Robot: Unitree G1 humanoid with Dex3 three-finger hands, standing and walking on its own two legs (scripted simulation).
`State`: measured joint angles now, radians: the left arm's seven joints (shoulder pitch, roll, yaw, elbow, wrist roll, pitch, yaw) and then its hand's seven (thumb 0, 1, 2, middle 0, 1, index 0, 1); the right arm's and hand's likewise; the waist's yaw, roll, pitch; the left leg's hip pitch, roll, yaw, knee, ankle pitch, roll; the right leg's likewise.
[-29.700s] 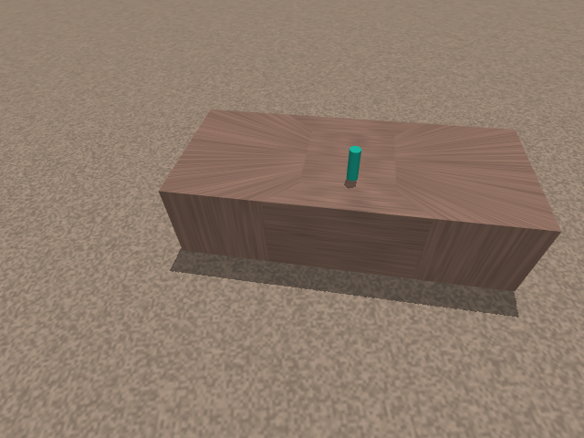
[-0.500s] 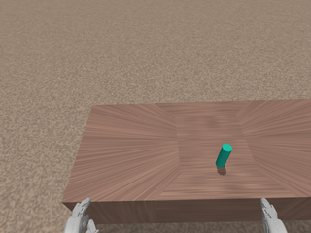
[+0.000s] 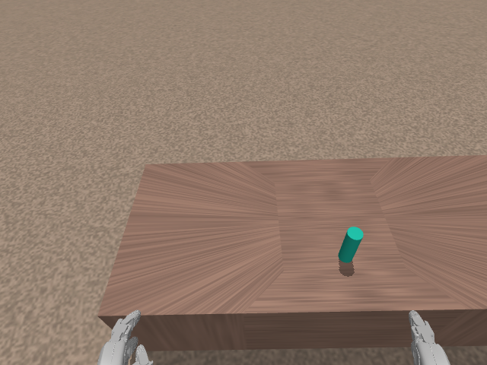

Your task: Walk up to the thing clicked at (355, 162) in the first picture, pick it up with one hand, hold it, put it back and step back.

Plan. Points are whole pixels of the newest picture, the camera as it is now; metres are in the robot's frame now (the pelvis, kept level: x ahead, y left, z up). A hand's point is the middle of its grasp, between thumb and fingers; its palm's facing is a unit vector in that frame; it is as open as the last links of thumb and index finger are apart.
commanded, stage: home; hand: right
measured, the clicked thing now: (350, 245) +0.53 -0.26 -0.29
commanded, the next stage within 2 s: stand in 0.10 s
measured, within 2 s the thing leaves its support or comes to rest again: neither
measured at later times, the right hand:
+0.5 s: hand out of the picture +0.16 -0.20 -0.09, palm faces -0.01 +0.94 -0.35, open 13.3 cm
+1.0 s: hand out of the picture +0.05 -0.25 -0.10, palm faces -0.02 +0.94 -0.35, open 7.4 cm
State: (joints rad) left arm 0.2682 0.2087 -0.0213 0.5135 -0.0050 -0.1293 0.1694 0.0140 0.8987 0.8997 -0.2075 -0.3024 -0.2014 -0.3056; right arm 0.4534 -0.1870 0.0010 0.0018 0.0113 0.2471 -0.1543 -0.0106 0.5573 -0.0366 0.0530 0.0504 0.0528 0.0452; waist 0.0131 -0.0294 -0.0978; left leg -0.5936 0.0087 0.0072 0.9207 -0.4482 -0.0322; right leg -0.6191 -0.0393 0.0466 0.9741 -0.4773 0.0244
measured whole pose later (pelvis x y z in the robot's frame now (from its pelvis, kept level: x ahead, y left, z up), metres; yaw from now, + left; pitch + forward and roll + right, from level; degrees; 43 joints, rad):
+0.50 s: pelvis -0.01 +0.00 +0.01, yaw +0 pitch +2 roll +0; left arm 0.18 0.27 -0.01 0.71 0.08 -0.05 0.06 0.01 0.90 0.90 -0.21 -0.30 -0.20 -0.30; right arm 0.28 -0.28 0.01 0.42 -0.06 0.07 -0.04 -0.01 0.01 -0.56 0.18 0.26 0.18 0.25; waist -0.01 0.00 -0.02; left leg -0.50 0.04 -0.01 0.90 -0.44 -0.03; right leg -0.50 -0.01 0.03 0.91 -0.45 0.01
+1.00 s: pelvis -0.01 -0.01 +0.05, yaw +0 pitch -4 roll +0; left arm 0.19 0.31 0.02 1.07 0.03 0.01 0.01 0.01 0.90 0.90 -0.21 -0.30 -0.20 -0.30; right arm 0.21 -0.31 0.00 1.04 -0.03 -0.01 -0.03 0.01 -0.90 -0.89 0.20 0.30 0.20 0.30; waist 0.00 -0.01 0.05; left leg -0.18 0.06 -0.02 0.49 -0.24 -0.05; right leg -0.17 0.01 0.00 0.48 -0.24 0.00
